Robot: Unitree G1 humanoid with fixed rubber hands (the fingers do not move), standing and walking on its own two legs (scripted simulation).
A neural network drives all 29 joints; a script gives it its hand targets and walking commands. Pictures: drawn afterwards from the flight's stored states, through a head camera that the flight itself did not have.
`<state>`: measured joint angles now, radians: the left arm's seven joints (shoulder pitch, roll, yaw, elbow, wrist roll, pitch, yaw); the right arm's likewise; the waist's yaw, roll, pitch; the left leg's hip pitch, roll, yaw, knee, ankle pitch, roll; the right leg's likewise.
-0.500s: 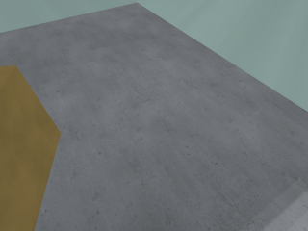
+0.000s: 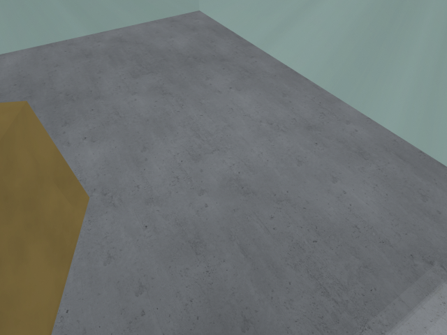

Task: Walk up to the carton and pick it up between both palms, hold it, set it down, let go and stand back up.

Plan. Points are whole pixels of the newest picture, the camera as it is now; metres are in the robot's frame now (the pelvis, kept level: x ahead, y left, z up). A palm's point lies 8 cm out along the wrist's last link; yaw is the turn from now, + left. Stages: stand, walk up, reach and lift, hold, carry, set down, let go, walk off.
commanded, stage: stand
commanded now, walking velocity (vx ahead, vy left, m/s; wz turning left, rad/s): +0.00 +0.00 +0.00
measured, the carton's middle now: out of the picture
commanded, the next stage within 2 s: walk up in 0.18 s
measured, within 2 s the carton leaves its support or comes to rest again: neither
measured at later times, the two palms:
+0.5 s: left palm out of the picture +0.03 +0.31 -0.12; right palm out of the picture +0.07 -0.27 -0.12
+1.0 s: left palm out of the picture +0.07 +0.41 -0.11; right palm (290, 251) +0.32 -0.13 -0.11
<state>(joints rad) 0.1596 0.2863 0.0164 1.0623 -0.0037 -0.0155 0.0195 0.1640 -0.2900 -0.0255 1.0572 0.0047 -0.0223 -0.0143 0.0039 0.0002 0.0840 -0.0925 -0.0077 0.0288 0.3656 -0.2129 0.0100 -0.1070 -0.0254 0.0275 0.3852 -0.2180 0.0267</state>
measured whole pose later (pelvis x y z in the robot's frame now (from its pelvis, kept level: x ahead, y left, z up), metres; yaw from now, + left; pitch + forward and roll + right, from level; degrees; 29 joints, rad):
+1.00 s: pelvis +0.12 +0.09 -0.03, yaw +33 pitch -5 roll +1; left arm 0.29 0.43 0.07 0.60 0.04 -0.02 -0.06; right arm 0.39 -0.34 -0.02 0.67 -0.04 0.02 0.04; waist -0.04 -0.08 0.07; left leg -0.23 -0.08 -0.17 0.70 -0.39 -0.01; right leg -0.46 -0.02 0.03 0.78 -0.32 -0.03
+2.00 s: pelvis +0.48 +0.26 -0.08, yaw +81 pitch -6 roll +0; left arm 0.28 0.41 0.04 0.49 0.02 0.03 -0.05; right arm 0.38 -0.49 -0.06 0.59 0.00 0.03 -0.06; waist -0.02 -0.03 0.16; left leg -0.48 0.01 -0.11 1.32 -0.58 0.01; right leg -0.50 -0.11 -0.09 1.06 -0.43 0.01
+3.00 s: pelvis +0.48 +0.31 -0.01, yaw +97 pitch -3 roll +0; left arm 0.20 0.38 0.03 0.95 -0.02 0.00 -0.02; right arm 0.11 -0.33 -0.02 1.00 0.02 0.02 -0.01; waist 0.04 -0.02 0.06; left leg -0.18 -0.06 -0.09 0.52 -0.28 0.03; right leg -0.15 -0.12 -0.22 0.50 -0.28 0.03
